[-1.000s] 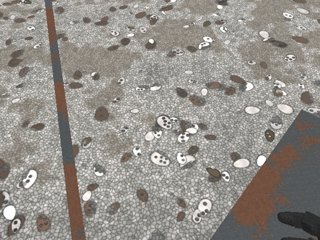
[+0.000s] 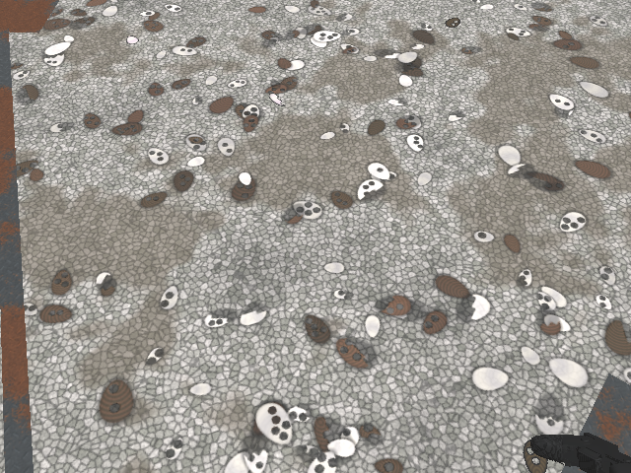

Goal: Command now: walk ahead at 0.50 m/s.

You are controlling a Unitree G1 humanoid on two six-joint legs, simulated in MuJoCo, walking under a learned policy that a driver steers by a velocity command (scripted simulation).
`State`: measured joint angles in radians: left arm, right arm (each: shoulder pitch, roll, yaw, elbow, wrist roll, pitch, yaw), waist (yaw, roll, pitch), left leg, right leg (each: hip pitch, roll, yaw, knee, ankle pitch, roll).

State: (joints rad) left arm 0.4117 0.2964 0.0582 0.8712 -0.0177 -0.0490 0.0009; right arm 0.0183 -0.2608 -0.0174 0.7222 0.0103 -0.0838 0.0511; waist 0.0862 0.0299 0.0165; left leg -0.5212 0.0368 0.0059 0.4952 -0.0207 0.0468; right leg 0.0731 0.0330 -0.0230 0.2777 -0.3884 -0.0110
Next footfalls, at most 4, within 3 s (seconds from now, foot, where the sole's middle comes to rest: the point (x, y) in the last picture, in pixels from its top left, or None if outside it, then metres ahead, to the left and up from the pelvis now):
0.02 left None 0.18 0.11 -0.76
0.52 right None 0.44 -0.11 -0.76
0.96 left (297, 469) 0.47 0.11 -0.76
1.38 right None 0.32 -0.12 -0.77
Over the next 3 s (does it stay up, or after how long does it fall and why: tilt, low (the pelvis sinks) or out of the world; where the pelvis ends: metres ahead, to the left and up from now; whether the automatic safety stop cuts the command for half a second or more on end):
stays up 0.34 -0.02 0.01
